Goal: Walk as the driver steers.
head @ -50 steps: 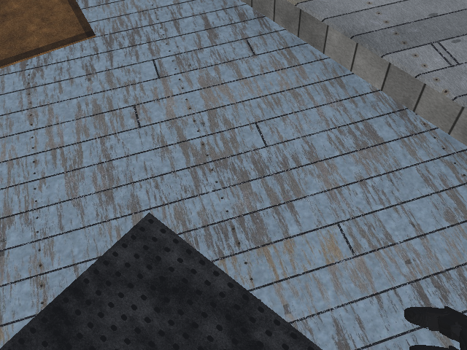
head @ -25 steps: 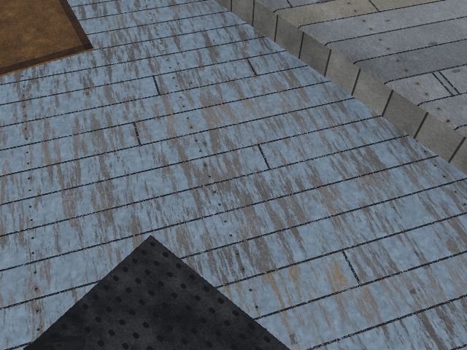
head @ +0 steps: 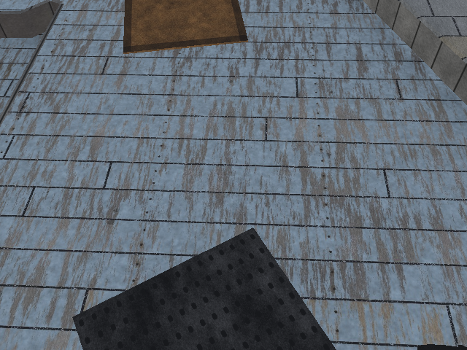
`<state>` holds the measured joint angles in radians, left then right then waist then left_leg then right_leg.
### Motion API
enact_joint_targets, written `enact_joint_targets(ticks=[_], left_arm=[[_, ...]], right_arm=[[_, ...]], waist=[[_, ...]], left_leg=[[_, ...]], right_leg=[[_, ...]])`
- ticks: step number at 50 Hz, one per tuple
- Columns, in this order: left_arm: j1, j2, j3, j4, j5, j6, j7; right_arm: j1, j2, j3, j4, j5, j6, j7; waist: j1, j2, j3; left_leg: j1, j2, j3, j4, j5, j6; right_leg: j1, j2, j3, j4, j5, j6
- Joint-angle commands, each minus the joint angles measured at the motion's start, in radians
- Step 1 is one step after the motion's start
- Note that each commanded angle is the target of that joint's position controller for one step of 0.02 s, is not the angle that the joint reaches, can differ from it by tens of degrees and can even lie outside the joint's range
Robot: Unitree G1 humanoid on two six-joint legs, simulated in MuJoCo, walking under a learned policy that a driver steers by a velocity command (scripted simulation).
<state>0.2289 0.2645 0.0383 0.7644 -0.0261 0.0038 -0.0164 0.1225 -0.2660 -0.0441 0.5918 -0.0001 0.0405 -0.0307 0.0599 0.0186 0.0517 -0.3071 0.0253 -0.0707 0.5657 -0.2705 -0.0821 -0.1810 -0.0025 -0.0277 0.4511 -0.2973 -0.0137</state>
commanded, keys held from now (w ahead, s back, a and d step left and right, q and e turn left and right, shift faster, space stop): e+shift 0.50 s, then q+shift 0.24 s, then w+q+shift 0.26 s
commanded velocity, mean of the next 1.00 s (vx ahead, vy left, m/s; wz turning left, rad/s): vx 0.10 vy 0.00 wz -0.23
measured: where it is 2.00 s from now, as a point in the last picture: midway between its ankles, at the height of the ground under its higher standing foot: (241, 200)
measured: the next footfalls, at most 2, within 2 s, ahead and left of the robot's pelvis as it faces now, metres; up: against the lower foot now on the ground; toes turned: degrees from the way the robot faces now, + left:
left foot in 0.02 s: +0.04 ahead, +0.15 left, +0.00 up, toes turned -4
right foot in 0.40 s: +0.01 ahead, -0.12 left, +0.00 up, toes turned -24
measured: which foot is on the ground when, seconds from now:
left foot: up 0.00-0.00, down 0.02-0.40, up 0.42-1.00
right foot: down 0.00-0.04, up 0.06-0.38, down 0.40-1.00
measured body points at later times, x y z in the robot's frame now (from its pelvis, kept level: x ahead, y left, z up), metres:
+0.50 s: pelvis -0.01 -0.02 -0.01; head +0.03 -0.07 +0.43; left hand +0.24 +0.20 -0.08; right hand +0.05 -0.35 -0.12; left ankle +0.00 +0.14 -0.66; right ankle -0.03 -0.10 -0.74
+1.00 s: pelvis +0.09 -0.02 +0.00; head +0.12 -0.02 +0.45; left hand +0.24 +0.24 -0.11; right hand +0.17 -0.33 -0.08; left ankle +0.18 +0.12 -0.69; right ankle -0.03 -0.11 -0.74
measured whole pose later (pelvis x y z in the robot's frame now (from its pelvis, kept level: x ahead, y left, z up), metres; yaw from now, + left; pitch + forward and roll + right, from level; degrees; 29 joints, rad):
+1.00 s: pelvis +0.09 -0.02 +0.00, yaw -14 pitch +3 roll -1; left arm 0.28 0.32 0.08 0.74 0.00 -0.06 0.01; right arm 0.22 -0.31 -0.07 0.68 0.05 -0.01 0.03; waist 0.05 -0.01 0.00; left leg -0.58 0.12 0.00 0.90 -0.27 0.01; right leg -0.02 -0.02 -0.18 0.25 -0.27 0.00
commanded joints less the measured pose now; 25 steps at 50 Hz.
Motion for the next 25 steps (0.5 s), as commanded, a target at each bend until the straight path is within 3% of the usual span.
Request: enact_joint_targets(ticks=[1,2,3,4,5,6,7,9,12,16,18,19,20,21,22,23,24,25], left_arm=[[-0.046,0.207,0.051,-0.065,-0.018,-0.029,0.001],[-0.023,0.137,0.03,-0.084,0.01,-0.043,-0.004],[-0.01,0.106,0.022,-0.085,-0.004,-0.047,-0.003],[-0.036,0.166,0.045,-0.075,-0.018,-0.033,0.003],[-0.021,0.183,0.062,-0.068,-0.023,-0.013,0.009],[0.016,0.167,0.067,-0.053,-0.02,0.013,0.019],[0.035,0.153,0.066,-0.055,-0.01,0.035,0.027],[0.017,0.125,0.06,-0.084,0.002,0.056,0.033],[-0.026,0.101,0.05,-0.144,0.004,0.061,0.014],[-0.022,0.13,0.063,-0.194,0.004,0.071,-0.014],[0.018,0.137,0.077,-0.198,0.001,0.079,-0.015],[0.055,0.153,0.09,-0.19,0.004,0.079,-0.006],[0.126,0.235,0.122,-0.18,0.005,0.073,0.013],[0.134,0.382,0.149,-0.213,0.013,0.058,0.027],[0.149,0.349,0.134,-0.229,0.052,0.02,0.008],[0.12,0.319,0.122,-0.223,0.049,-0.004,0.003],[0.072,0.289,0.114,-0.221,0.026,-0.013,0.011],[0.013,0.236,0.094,-0.226,-0.001,-0.004,0.022]], right_arm=[[0.104,-0.202,-0.066,-0.047,0.001,-0.015,-0.024],[0.153,-0.271,-0.083,-0.052,-0.023,-0.003,-0.038],[0.152,-0.265,-0.091,-0.032,-0.021,0.011,-0.034],[0.144,-0.201,-0.075,-0.052,-0.033,0.006,-0.026],[0.091,-0.159,-0.059,-0.057,-0.034,-0.001,-0.023],[0.016,-0.134,-0.052,-0.066,-0.023,-0.011,-0.021],[-0.036,-0.132,-0.053,-0.063,-0.009,-0.023,-0.016],[-0.055,-0.135,-0.057,-0.047,-0.017,-0.035,-0.016],[-0.061,-0.147,-0.067,-0.032,-0.016,-0.042,-0.015],[-0.051,-0.201,-0.09,-0.01,0.006,-0.049,0.007],[-0.069,-0.199,-0.092,0.001,0.025,-0.049,0.016],[-0.039,-0.177,-0.089,0.02,0.031,-0.048,0.021],[0.011,-0.139,-0.081,0.036,0.016,-0.047,0.028],[-0.043,-0.081,-0.056,-0.037,-0.029,-0.048,0.028],[-0.133,-0.112,-0.061,-0.061,-0.026,-0.051,0.015],[-0.165,-0.137,-0.066,-0.064,-0.002,-0.054,0.008],[-0.153,-0.138,-0.069,-0.052,0.002,-0.057,0.0],[-0.145,-0.148,-0.073,-0.03,-0.015,-0.053,-0.01]], waist=[[-0.077,-0.129,-0.137],[-0.067,0.047,-0.239],[-0.087,0.234,-0.261],[-0.128,0.204,-0.232],[-0.099,0.16,-0.19],[-0.06,0.147,-0.147],[-0.038,0.154,-0.106],[-0.037,0.153,-0.074],[-0.053,0.138,-0.091],[-0.057,0.133,-0.118],[-0.026,0.115,-0.118],[-0.012,0.072,-0.12],[0.005,-0.112,-0.121],[-0.017,-0.426,-0.105],[0.049,-0.283,-0.236],[0.034,-0.192,-0.194],[0.001,-0.131,-0.149],[-0.024,-0.052,-0.119]], left_leg=[[0.276,0.03,-0.016,-0.213,0.318,0.077],[0.492,0.218,-0.131,-0.076,0.721,0.166],[0.491,0.355,-0.216,-0.111,0.773,0.301],[0.423,0.39,-0.24,-0.159,0.737,0.365],[0.35,0.359,-0.176,-0.181,0.665,0.349],[0.275,0.307,-0.091,-0.197,0.576,0.31],[0.213,0.278,-0.033,-0.22,0.501,0.285],[0.151,0.263,0.031,-0.251,0.438,0.283],[0.163,0.28,0.094,-0.242,0.388,0.278],[0.181,0.333,0.126,-0.194,0.405,0.261],[0.157,0.331,0.166,-0.115,0.345,0.208],[0.107,0.294,0.208,-0.024,0.259,0.158],[-0.039,0.198,0.283,0.205,0.089,0.078],[-0.394,0.02,0.265,0.548,-0.428,-0.023],[-0.44,-0.025,0.033,0.705,-0.462,-0.009],[-0.46,-0.011,-0.011,0.728,-0.382,0.025],[-0.465,0.007,-0.031,0.688,-0.284,0.049],[-0.465,0.031,-0.033,0.632,-0.192,0.063]], right_leg=[[-0.04,-0.157,0.246,0.015,0.499,-0.108],[-0.216,-0.082,0.178,0.156,0.199,-0.045],[-0.362,0.014,0.043,0.296,-0.204,0.02],[-0.41,0.003,0.044,0.548,-0.388,0.06],[-0.436,-0.023,0.065,0.689,-0.361,0.075],[-0.424,-0.043,0.069,0.723,-0.306,0.094],[-0.41,-0.056,0.058,0.702,-0.238,0.112],[-0.391,-0.067,0.025,0.676,-0.148,0.133],[-0.34,-0.099,0.011,0.509,-0.08,0.115],[-0.238,-0.083,-0.049,0.348,-0.066,0.058],[-0.15,-0.053,-0.084,0.217,0.005,0.017],[-0.06,-0.022,-0.076,0.133,0.083,-0.016],[0.099,-0.069,0.07,0.016,0.388,-0.081],[0.247,-0.314,0.519,-0.034,0.744,-0.268],[0.222,-0.386,0.641,-0.099,0.593,-0.379],[0.198,-0.35,0.572,-0.125,0.451,-0.344],[0.164,-0.301,0.514,-0.126,0.349,-0.287],[0.148,-0.257,0.453,-0.136,0.246,-0.218]])
Velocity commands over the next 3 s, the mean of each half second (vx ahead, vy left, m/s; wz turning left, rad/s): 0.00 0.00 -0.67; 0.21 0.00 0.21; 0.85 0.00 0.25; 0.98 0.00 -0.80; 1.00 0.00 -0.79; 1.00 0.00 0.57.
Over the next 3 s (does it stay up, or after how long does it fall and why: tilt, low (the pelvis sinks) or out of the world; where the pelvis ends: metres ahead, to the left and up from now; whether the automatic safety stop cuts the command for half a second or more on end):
stays up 1.49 -0.48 -0.04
